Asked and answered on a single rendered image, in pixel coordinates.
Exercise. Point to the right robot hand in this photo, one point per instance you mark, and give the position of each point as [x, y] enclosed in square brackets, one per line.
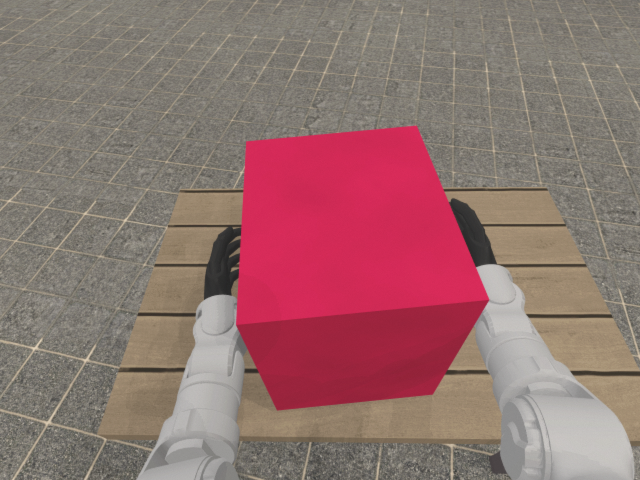
[473, 233]

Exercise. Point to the table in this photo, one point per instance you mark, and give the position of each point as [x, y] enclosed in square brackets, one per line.
[528, 237]

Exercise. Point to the left robot forearm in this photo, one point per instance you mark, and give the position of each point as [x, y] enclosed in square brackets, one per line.
[204, 420]

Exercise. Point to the right robot forearm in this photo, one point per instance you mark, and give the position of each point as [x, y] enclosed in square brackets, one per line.
[514, 353]

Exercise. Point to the left robot hand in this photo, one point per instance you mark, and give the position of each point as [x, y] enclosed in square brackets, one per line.
[218, 278]

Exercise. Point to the carton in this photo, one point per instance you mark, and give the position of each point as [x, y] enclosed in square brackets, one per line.
[355, 281]

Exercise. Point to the right robot upper arm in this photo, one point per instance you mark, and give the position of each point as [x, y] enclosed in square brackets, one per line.
[562, 438]

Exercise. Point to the left robot upper arm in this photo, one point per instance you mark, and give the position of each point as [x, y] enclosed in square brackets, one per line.
[210, 467]

